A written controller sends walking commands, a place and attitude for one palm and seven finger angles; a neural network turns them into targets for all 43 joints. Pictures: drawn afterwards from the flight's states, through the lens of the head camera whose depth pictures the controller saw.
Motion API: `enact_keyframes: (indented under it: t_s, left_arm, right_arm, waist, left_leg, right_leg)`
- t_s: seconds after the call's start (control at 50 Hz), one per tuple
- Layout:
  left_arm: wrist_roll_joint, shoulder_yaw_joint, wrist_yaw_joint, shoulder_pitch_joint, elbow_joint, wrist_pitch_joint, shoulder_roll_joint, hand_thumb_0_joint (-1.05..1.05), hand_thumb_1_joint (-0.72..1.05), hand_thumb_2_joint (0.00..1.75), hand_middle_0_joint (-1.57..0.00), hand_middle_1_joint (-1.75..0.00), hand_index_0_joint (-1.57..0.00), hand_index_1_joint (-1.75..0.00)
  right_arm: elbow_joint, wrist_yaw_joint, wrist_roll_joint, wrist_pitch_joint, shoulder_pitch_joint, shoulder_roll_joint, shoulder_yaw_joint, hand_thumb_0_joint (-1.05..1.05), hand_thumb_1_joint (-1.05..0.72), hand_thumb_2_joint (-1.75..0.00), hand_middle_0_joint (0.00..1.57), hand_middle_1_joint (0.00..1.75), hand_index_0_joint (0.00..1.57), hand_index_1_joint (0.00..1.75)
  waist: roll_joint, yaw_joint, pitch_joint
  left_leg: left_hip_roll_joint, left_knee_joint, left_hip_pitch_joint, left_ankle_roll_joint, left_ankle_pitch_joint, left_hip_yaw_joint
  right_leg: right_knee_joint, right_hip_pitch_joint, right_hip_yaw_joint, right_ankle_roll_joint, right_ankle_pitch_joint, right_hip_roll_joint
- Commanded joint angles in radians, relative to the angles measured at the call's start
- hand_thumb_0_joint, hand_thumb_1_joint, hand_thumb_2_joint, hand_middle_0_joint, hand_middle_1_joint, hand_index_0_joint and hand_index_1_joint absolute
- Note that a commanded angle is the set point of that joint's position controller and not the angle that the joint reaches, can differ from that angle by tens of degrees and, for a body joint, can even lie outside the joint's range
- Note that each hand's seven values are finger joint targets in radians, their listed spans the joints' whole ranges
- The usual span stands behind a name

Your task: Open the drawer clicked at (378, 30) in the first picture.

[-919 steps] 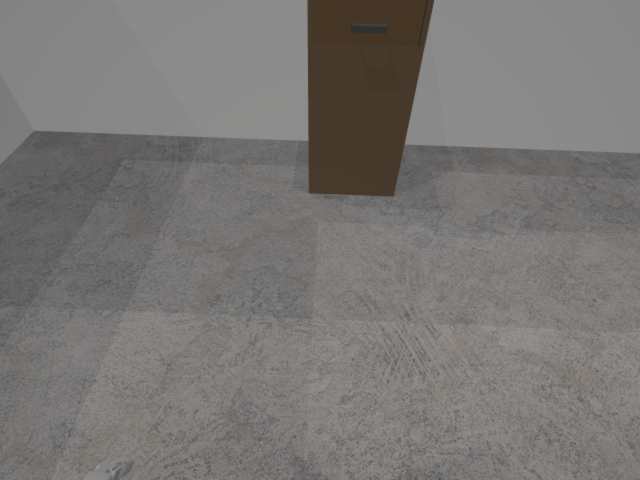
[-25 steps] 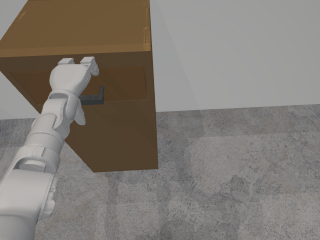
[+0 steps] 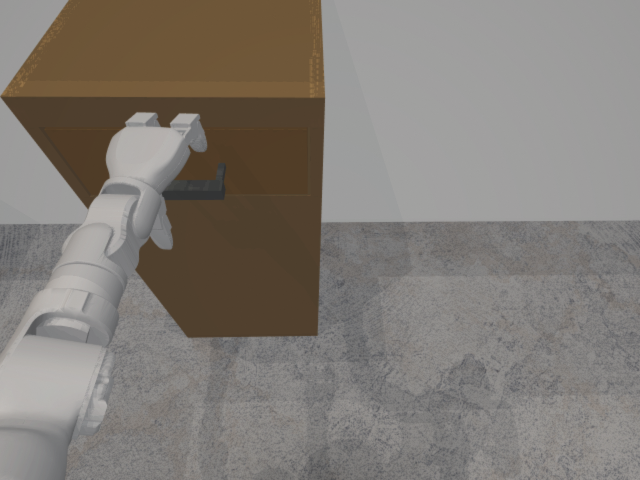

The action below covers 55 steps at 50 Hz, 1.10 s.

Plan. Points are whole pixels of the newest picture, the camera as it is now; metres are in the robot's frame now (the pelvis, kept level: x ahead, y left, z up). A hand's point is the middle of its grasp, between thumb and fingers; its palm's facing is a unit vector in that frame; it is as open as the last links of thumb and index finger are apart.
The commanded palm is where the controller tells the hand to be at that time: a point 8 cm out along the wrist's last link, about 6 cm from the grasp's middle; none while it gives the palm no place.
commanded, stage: move the hooked fingers above the handle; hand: left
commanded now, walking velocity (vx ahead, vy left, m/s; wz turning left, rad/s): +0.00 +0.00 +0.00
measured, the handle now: (186, 179) +0.53 +0.20 +0.02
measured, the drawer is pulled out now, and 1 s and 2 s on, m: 0.00 0.00 0.00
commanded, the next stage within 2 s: none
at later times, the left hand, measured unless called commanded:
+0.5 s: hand (162, 184) +0.47 +0.21 +0.08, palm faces +0.00 -0.03 -1.00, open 13.8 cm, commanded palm +0.45 +0.22 +0.14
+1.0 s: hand (149, 175) +0.48 +0.22 +0.09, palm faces +0.05 -0.01 -1.00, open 13.8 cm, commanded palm +0.45 +0.22 +0.14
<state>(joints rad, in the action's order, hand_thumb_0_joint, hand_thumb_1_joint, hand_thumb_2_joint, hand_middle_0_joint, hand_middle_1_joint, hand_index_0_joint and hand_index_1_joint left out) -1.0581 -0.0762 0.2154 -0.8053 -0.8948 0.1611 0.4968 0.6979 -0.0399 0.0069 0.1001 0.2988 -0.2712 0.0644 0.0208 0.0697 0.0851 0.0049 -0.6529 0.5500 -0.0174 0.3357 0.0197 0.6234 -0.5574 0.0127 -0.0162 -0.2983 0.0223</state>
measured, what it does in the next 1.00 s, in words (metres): stands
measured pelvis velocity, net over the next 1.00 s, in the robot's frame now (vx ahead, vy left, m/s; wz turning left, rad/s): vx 0.01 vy -0.01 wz -0.01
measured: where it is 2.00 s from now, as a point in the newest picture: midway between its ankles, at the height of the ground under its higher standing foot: outside the picture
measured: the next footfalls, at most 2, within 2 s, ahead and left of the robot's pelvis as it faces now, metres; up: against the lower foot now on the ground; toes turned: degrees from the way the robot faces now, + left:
none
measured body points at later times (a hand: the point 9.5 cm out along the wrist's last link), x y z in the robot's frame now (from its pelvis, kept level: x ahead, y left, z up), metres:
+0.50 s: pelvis +0.00 +0.00 +0.00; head +0.07 -0.01 +0.45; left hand +0.47 +0.21 +0.13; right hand +0.05 -0.28 -0.13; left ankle -0.02 +0.11 -0.72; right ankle +0.00 -0.13 -0.72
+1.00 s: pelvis +0.01 -0.01 +0.00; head +0.08 -0.02 +0.45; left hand +0.47 +0.22 +0.14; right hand +0.08 -0.28 -0.13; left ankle -0.02 +0.11 -0.72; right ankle +0.00 -0.13 -0.72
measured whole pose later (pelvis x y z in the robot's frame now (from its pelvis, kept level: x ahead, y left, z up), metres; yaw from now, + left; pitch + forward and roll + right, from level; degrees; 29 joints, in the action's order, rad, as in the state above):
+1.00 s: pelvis +0.01 -0.01 +0.00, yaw -1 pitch +13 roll +0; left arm -1.08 0.00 0.24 -0.75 -0.88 0.10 0.52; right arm 0.68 -0.04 0.01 0.11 0.27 -0.25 0.05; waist 0.04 0.06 0.09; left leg 0.02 -0.63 0.52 -0.01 0.34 0.03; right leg 0.62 -0.54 0.00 -0.01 -0.31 0.01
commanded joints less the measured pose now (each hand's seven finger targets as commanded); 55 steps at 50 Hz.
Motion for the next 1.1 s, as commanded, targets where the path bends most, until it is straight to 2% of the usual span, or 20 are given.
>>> enact_keyframes:
  t_s: [0.0, 0.02, 0.06, 0.08, 0.12, 0.16, 0.28, 0.36, 0.42, 0.52, 0.62, 0.7, 0.78, 0.8, 0.86, 0.9, 1.0, 1.02, 1.04, 1.08]
  left_arm:
    - [-0.007, 0.175, 0.104, -0.495, 0.124, -0.098, 0.334, 0.00, -0.50, 0.30, -0.30, -1.20, -0.30, -1.20]
    - [-0.012, 0.180, 0.098, -0.461, 0.093, -0.130, 0.344, 0.00, -0.50, 0.30, -0.30, -1.20, -0.30, -1.20]
    - [-0.009, 0.125, 0.069, -0.420, 0.065, -0.175, 0.273, 0.00, -0.50, 0.30, -0.30, -1.20, -0.30, -1.20]
    - [-0.004, 0.110, 0.049, -0.395, 0.061, -0.187, 0.255, 0.00, -0.50, 0.30, -0.30, -1.20, -0.30, -1.20]
    - [0.001, 0.146, 0.021, -0.378, 0.040, -0.196, 0.314, 0.00, -0.50, 0.30, -0.30, -1.20, -0.30, -1.20]
    - [0.003, 0.105, -0.004, -0.376, 0.028, -0.201, 0.268, 0.00, -0.50, 0.30, -0.30, -1.20, -0.30, -1.20]
    - [0.023, 0.069, -0.058, -0.423, 0.219, -0.057, 0.222, 0.00, -0.50, 0.30, -0.30, -1.20, -0.30, -1.20]
    - [0.024, 0.084, -0.018, -0.463, 0.264, 0.002, 0.234, 0.00, -0.50, 0.30, -0.30, -1.20, -0.30, -1.20]
    - [0.014, 0.143, 0.036, -0.501, 0.239, -0.009, 0.301, 0.00, -0.50, 0.30, -0.30, -1.20, -0.30, -1.20]
    - [0.000, 0.138, 0.074, -0.460, 0.163, -0.095, 0.286, 0.00, -0.50, 0.30, -0.30, -1.20, -0.30, -1.20]
    - [0.024, 0.076, -0.011, -0.336, 0.117, -0.154, 0.208, 0.00, -0.50, 0.30, -0.30, -1.20, -0.30, -1.20]
    - [0.051, 0.028, -0.075, -0.341, 0.220, -0.105, 0.156, 0.00, -0.50, 0.30, -0.30, -1.20, -0.30, -1.20]
    - [0.029, 0.124, -0.048, -0.404, 0.250, -0.042, 0.285, 0.00, -0.50, 0.30, -0.30, -1.20, -0.30, -1.20]
    - [0.021, 0.189, -0.027, -0.429, 0.279, -0.022, 0.359, 0.00, -0.50, 0.30, -0.30, -1.20, -0.30, -1.20]
    - [-0.001, 0.198, 0.046, -0.453, 0.304, -0.013, 0.350, 0.00, -0.50, 0.30, -0.30, -1.20, -0.30, -1.20]
    - [-0.006, 0.242, 0.076, -0.405, 0.234, -0.046, 0.398, 0.00, -0.50, 0.30, -0.30, -1.20, -0.30, -1.20]
    - [0.010, 0.094, 0.029, -0.371, 0.100, -0.151, 0.238, 0.00, -0.50, 0.30, -0.30, -1.20, -0.30, -1.20]
    - [0.017, 0.074, 0.002, -0.370, 0.119, -0.155, 0.228, 0.00, -0.50, 0.30, -0.30, -1.20, -0.30, -1.20]
    - [0.030, 0.016, -0.030, -0.358, 0.128, -0.161, 0.159, 0.00, -0.50, 0.30, -0.30, -1.20, -0.30, -1.20]
    - [0.059, -0.054, -0.091, -0.376, 0.161, -0.140, 0.082, 0.00, -0.50, 0.30, -0.30, -1.20, -0.30, -1.20]
  right_arm:
    - [-0.058, 0.014, -0.014, -0.007, 0.096, -0.137, 0.037, 0.00, -0.90, -0.90, 0.20, 0.30, 0.20, 0.30]
    - [-0.063, 0.018, -0.012, -0.001, 0.093, -0.136, 0.033, 0.00, -0.90, -0.90, 0.20, 0.30, 0.20, 0.30]
    - [-0.073, 0.024, -0.009, 0.006, 0.089, -0.136, 0.039, 0.00, -0.90, -0.90, 0.20, 0.30, 0.20, 0.30]
    - [-0.080, 0.024, -0.004, 0.011, 0.085, -0.138, 0.039, 0.00, -0.90, -0.90, 0.20, 0.30, 0.20, 0.30]
    - [-0.084, 0.017, 0.000, 0.025, 0.077, -0.150, 0.030, 0.00, -0.90, -0.90, 0.20, 0.30, 0.20, 0.30]
    - [-0.096, 0.009, 0.007, 0.030, 0.067, -0.145, 0.027, 0.00, -0.90, -0.90, 0.20, 0.30, 0.20, 0.30]
    - [-0.113, -0.014, 0.001, 0.012, 0.082, -0.133, 0.041, 0.00, -0.90, -0.90, 0.20, 0.30, 0.20, 0.30]
    - [-0.095, -0.014, -0.004, 0.001, 0.090, -0.125, 0.044, 0.00, -0.90, -0.90, 0.20, 0.30, 0.20, 0.30]
    - [-0.072, -0.008, -0.006, -0.002, 0.101, -0.129, 0.043, 0.00, -0.90, -0.90, 0.20, 0.30, 0.20, 0.30]
    - [-0.066, 0.010, -0.008, -0.002, 0.095, -0.129, 0.043, 0.00, -0.90, -0.90, 0.20, 0.30, 0.20, 0.30]
    - [-0.087, 0.015, 0.001, 0.013, 0.081, -0.141, 0.048, 0.00, -0.90, -0.90, 0.20, 0.30, 0.20, 0.30]
    - [-0.110, 0.005, 0.006, 0.018, 0.058, -0.139, 0.047, 0.00, -0.90, -0.90, 0.20, 0.30, 0.20, 0.30]
    - [-0.102, -0.014, 0.003, 0.017, 0.057, -0.136, 0.038, 0.00, -0.90, -0.90, 0.20, 0.30, 0.20, 0.30]
    - [-0.101, -0.018, -0.001, 0.015, 0.058, -0.136, 0.039, 0.00, -0.90, -0.90, 0.20, 0.30, 0.20, 0.30]
    - [-0.096, -0.012, -0.006, 0.002, 0.056, -0.116, 0.039, 0.00, -0.90, -0.90, 0.20, 0.30, 0.20, 0.30]
    - [-0.086, -0.008, -0.009, 0.001, 0.053, -0.121, 0.036, 0.00, -0.90, -0.90, 0.20, 0.30, 0.20, 0.30]
    - [-0.080, 0.006, 0.003, -0.002, 0.071, -0.133, 0.041, 0.00, -0.90, -0.90, 0.20, 0.30, 0.20, 0.30]
    - [-0.081, 0.006, 0.004, 0.000, 0.074, -0.138, 0.044, 0.00, -0.90, -0.90, 0.20, 0.30, 0.20, 0.30]
    - [-0.088, 0.006, 0.007, 0.004, 0.071, -0.137, 0.048, 0.00, -0.90, -0.90, 0.20, 0.30, 0.20, 0.30]
    - [-0.089, 0.002, 0.007, 0.007, 0.073, -0.141, 0.049, 0.00, -0.90, -0.90, 0.20, 0.30, 0.20, 0.30]
  waist:
    - [0.099, -0.015, 0.449]
    - [0.092, -0.032, 0.464]
    - [0.067, -0.027, 0.466]
    - [0.035, -0.024, 0.438]
    - [-0.037, -0.027, 0.408]
    - [-0.082, -0.015, 0.349]
    - [-0.027, 0.007, 0.382]
    - [0.055, 0.010, 0.368]
    - [0.051, 0.007, 0.384]
    - [0.086, -0.014, 0.452]
    - [-0.018, -0.015, 0.431]
    - [-0.038, 0.005, 0.364]
    - [-0.030, -0.003, 0.324]
    - [-0.012, -0.019, 0.354]
    - [0.081, -0.025, 0.417]
    - [0.057, -0.034, 0.425]
    - [0.001, 0.002, 0.418]
    - [0.009, 0.001, 0.443]
    - [0.002, 0.014, 0.437]
    - [-0.038, 0.037, 0.387]
  left_leg:
    - [-0.022, 0.043, -0.233, 0.000, -0.473, -0.005]
    - [-0.019, 0.045, -0.221, 0.003, -0.491, -0.001]
    - [-0.009, 0.046, -0.233, 0.003, -0.532, 0.010]
    - [-0.007, 0.051, -0.226, 0.000, -0.525, 0.015]
    - [-0.008, 0.070, -0.180, -0.009, -0.478, 0.020]
    - [-0.011, 0.089, -0.158, -0.016, -0.400, 0.021]
    - [-0.013, 0.077, -0.251, -0.030, -0.392, 0.009]
    - [-0.017, 0.068, -0.272, -0.021, -0.382, -0.005]
    - [-0.020, 0.059, -0.245, -0.017, -0.381, -0.009]
    - [-0.023, 0.051, -0.239, -0.008, -0.454, 0.006]
    - [-0.017, 0.061, -0.232, -0.020, -0.485, 0.025]
    - [-0.021, 0.072, -0.240, -0.030, -0.440, 0.021]
    - [-0.029, 0.080, -0.201, -0.033, -0.363, 0.018]
    - [-0.030, 0.075, -0.199, -0.030, -0.379, 0.014]
    - [-0.033, 0.053, -0.227, -0.021, -0.448, 0.017]
    - [-0.035, 0.047, -0.198, -0.017, -0.448, 0.020]
    - [-0.024, 0.057, -0.215, -0.016, -0.450, 0.033]
    - [-0.021, 0.054, -0.238, -0.018, -0.466, 0.033]
    - [-0.021, 0.052, -0.261, -0.020, -0.466, 0.031]
    - [-0.021, 0.055, -0.275, -0.027, -0.444, 0.021]
  right_leg:
    - [-0.013, 0.154, 0.028, 0.061, 0.325, -0.061]
    - [-0.003, 0.179, 0.029, 0.059, 0.346, -0.059]
    - [-0.011, 0.190, 0.032, 0.054, 0.377, -0.059]
    - [-0.021, 0.192, 0.033, 0.052, 0.379, -0.059]
    - [-0.032, 0.234, 0.026, 0.047, 0.385, -0.055]
    - [-0.052, 0.225, 0.028, 0.045, 0.341, -0.053]
    - [-0.071, 0.204, 0.008, 0.045, 0.318, -0.052]
    - [-0.063, 0.146, 0.009, 0.052, 0.274, -0.056]
    - [-0.050, 0.148, 0.011, 0.054, 0.276, -0.058]
    - [-0.027, 0.193, 0.016, 0.056, 0.346, -0.058]
    - [-0.050, 0.253, 0.016, 0.045, 0.418, -0.056]
    - [-0.077, 0.243, 0.009, 0.044, 0.396, -0.053]
    - [-0.073, 0.232, -0.002, 0.045, 0.349, -0.048]
    - [-0.062, 0.249, -0.005, 0.048, 0.348, -0.048]
    - [-0.032, 0.240, 0.000, 0.053, 0.395, -0.052]
    - [-0.025, 0.263, 0.000, 0.052, 0.403, -0.054]
    - [-0.045, 0.243, 0.015, 0.044, 0.408, -0.054]
    - [-0.046, 0.245, 0.011, 0.041, 0.422, -0.052]
    - [-0.055, 0.230, 0.013, 0.039, 0.416, -0.054]
    - [-0.078, 0.203, 0.013, 0.036, 0.397, -0.054]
